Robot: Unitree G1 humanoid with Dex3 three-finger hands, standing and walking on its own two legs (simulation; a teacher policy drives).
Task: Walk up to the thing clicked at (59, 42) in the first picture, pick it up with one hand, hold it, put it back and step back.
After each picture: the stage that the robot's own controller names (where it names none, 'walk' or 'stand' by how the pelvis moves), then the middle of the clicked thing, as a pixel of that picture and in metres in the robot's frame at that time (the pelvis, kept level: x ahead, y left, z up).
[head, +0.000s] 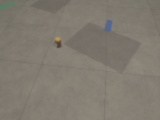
stand; (58, 42) +1.41 +0.31 -0.72
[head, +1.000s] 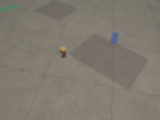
walk; (63, 52) +1.30 +0.17 -0.70
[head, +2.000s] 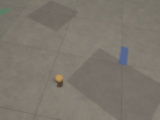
walk; (59, 81) +0.79 +0.18 -0.71
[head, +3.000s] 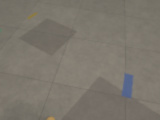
stand; out of the picture +0.45 +0.20 -0.71
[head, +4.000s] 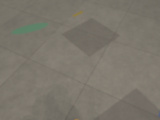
stand; out of the picture +0.43 +0.07 -0.70
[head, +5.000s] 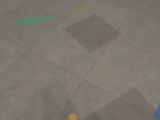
stand; out of the picture +0.45 +0.06 -0.70
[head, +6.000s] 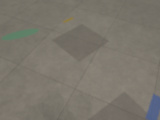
walk; out of the picture +0.43 +0.12 -0.72
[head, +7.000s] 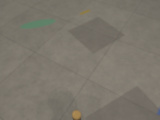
stand; (76, 117) +0.50 +0.08 -0.71
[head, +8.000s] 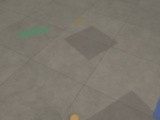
stand; out of the picture +0.53 +0.05 -0.70
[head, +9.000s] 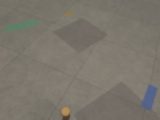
walk; (65, 114) +0.55 +0.09 -0.71
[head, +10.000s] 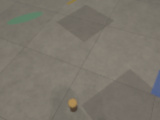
stand; (73, 105) +0.53 +0.13 -0.69
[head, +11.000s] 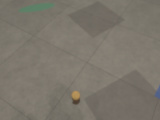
stand; (75, 97) +0.58 +0.06 -0.67
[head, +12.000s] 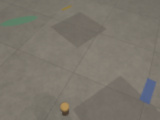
stand; (64, 109) +0.55 +0.13 -0.71
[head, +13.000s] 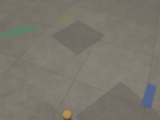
stand; (67, 116) +0.54 +0.12 -0.72
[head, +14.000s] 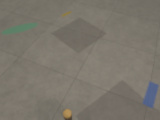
stand; (67, 116) +0.53 +0.12 -0.72
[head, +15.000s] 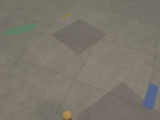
stand; (67, 117) +0.52 +0.12 -0.72
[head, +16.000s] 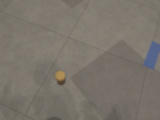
go down; (60, 78) +0.56 +0.14 -0.57
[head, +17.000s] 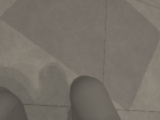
go down; out of the picture +0.57 +0.29 -0.30
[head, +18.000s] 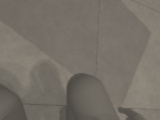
close in; out of the picture +0.56 +0.31 -0.28
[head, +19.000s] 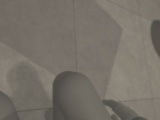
close in; out of the picture +0.54 +0.34 -0.26
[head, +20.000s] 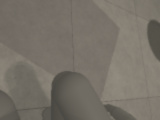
close; out of the picture +0.53 +0.34 -0.27
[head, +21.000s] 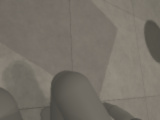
close; out of the picture +0.54 +0.35 -0.27
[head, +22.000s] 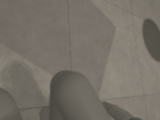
close; out of the picture +0.53 +0.35 -0.27
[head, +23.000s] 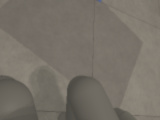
lift; out of the picture +0.54 +0.34 -0.27
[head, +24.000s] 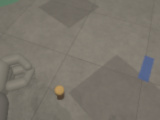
hold; (59, 93) +0.57 +0.15 -0.60
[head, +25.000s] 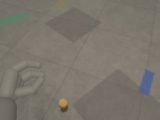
hold; (63, 105) +0.56 +0.14 -0.67
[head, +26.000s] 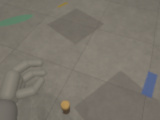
stand; (65, 107) +0.55 +0.14 -0.67
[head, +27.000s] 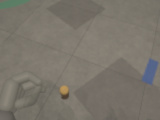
crouch; (64, 92) +0.58 +0.14 -0.64
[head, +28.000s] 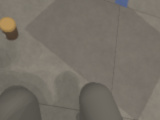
crouch; (9, 29) +0.61 +0.25 -0.34
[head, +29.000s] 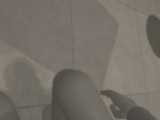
lower; out of the picture +0.54 +0.34 -0.26
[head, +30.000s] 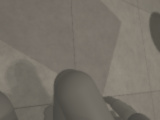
lower; out of the picture +0.53 +0.36 -0.25
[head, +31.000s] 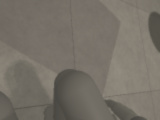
lower; out of the picture +0.53 +0.36 -0.25
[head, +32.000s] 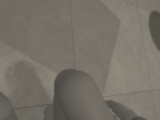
lower; out of the picture +0.53 +0.36 -0.25
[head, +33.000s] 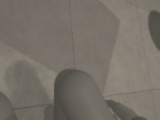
loosen; out of the picture +0.53 +0.36 -0.25
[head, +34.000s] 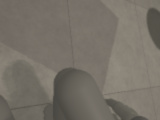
withdraw; out of the picture +0.53 +0.36 -0.24
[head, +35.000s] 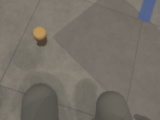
walk; (40, 37) +0.61 +0.25 -0.39
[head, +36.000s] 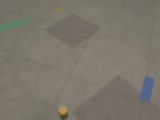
stand; (63, 112) +0.54 +0.14 -0.66
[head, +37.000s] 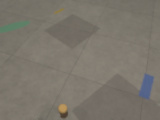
stand; (63, 111) +0.55 +0.16 -0.67
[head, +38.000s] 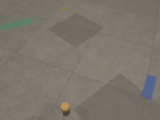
stand; (65, 109) +0.56 +0.14 -0.67
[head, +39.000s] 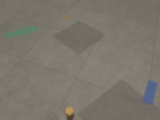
stand; (69, 113) +0.58 +0.12 -0.72
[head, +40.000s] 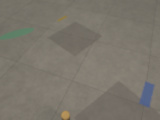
stand; (65, 117) +0.54 +0.14 -0.72
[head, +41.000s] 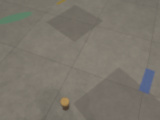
walk; (65, 104) +0.55 +0.15 -0.72
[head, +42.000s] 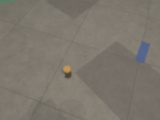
walk; (67, 72) +0.76 +0.16 -0.70
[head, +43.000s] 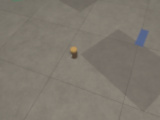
walk; (73, 52) +1.05 +0.19 -0.70
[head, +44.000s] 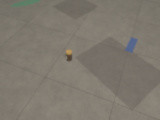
stand; (69, 55) +1.16 +0.15 -0.72
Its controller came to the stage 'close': yes
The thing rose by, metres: 0.01
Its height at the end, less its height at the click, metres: +0.00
